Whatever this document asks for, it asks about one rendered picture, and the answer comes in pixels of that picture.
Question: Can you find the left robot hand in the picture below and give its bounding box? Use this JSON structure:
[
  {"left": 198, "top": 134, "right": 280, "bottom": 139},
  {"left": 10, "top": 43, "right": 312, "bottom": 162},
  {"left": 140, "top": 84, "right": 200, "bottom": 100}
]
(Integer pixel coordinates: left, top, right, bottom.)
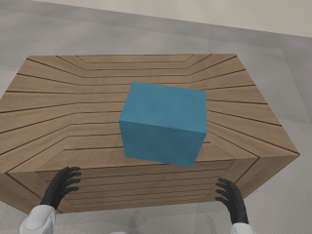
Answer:
[{"left": 40, "top": 167, "right": 81, "bottom": 210}]

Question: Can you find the pedestal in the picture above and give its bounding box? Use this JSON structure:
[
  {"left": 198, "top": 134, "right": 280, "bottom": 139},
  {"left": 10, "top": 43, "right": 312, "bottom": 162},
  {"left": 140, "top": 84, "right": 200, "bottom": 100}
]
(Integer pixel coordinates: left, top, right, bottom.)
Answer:
[{"left": 0, "top": 54, "right": 300, "bottom": 215}]

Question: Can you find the carton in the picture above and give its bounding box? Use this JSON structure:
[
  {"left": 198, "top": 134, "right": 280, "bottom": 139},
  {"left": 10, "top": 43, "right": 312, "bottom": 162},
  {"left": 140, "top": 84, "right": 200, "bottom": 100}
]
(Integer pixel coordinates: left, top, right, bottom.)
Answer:
[{"left": 118, "top": 81, "right": 208, "bottom": 168}]

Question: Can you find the robot left forearm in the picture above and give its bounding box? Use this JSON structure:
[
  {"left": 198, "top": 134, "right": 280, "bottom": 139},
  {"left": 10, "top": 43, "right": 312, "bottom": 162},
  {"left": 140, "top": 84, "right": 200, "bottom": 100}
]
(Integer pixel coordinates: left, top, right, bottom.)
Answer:
[{"left": 19, "top": 205, "right": 57, "bottom": 234}]

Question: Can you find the right robot hand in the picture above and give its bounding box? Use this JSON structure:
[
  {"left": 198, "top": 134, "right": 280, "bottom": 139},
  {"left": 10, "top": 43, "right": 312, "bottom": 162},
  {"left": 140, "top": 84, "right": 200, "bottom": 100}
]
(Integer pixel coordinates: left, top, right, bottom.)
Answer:
[{"left": 215, "top": 177, "right": 249, "bottom": 224}]

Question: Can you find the robot right forearm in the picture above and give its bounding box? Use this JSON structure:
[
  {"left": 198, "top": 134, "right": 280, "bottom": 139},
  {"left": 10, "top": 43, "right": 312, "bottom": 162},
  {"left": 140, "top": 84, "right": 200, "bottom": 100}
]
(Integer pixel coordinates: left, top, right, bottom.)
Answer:
[{"left": 229, "top": 222, "right": 255, "bottom": 234}]

